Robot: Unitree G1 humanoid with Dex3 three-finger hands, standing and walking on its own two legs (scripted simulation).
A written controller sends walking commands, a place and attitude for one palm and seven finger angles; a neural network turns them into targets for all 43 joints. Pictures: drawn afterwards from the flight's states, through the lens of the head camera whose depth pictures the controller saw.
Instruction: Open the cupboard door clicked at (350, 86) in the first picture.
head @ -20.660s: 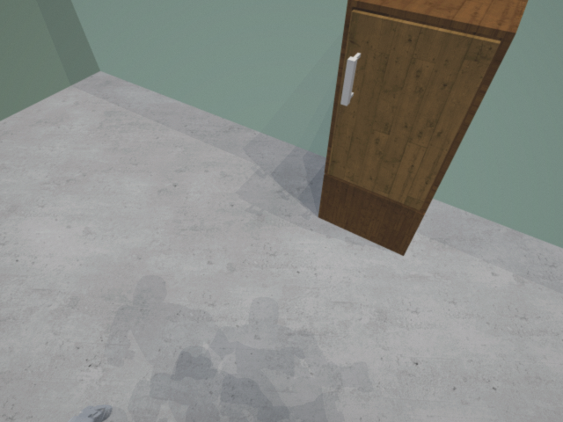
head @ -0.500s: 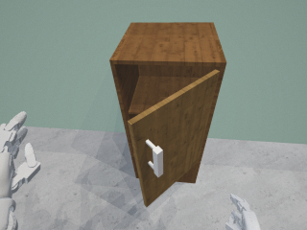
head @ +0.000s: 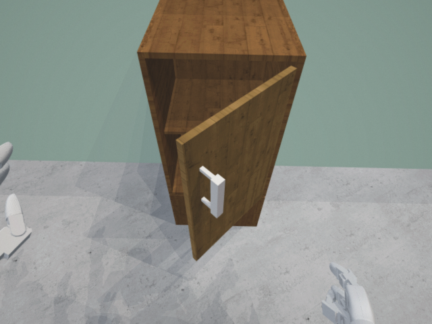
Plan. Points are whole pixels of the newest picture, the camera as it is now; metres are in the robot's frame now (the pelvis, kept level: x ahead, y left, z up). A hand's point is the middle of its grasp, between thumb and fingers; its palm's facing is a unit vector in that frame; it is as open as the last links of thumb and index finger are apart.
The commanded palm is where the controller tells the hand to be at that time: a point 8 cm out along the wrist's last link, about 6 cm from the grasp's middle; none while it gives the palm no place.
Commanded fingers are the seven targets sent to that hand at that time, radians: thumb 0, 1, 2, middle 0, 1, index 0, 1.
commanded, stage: step back with the hand held close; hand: left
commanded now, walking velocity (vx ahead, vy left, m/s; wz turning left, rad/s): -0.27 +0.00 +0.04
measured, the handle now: (210, 192) +0.40 +0.04 -0.03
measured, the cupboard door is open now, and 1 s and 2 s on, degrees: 46 46 46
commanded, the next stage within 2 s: stop stepping back and stand still in 0.70 s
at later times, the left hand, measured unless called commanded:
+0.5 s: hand out of the picture +0.09 +0.28 +0.16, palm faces +0.54 -0.70 -0.47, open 7.4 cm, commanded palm +0.02 +0.31 +0.18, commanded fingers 0.00 0.90 0.90 -0.20 -0.30 -0.20 -0.30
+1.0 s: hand out of the picture -0.01 +0.27 +0.16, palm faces +0.48 -0.78 -0.39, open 7.4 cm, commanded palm -0.08 +0.30 +0.18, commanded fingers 0.00 0.90 0.90 -0.20 -0.30 -0.20 -0.30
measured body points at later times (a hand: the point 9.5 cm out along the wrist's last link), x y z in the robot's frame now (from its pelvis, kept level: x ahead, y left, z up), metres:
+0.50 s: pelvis -0.09 +0.00 -0.02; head -0.06 +0.00 +0.42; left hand +0.05 +0.31 +0.19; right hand +0.11 -0.23 -0.10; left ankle +0.03 +0.10 -0.73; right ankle +0.05 -0.12 -0.74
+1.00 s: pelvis -0.21 +0.00 -0.01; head -0.20 +0.02 +0.44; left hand -0.05 +0.31 +0.18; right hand -0.03 -0.22 -0.08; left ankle -0.16 +0.09 -0.74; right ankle -0.26 -0.16 -0.74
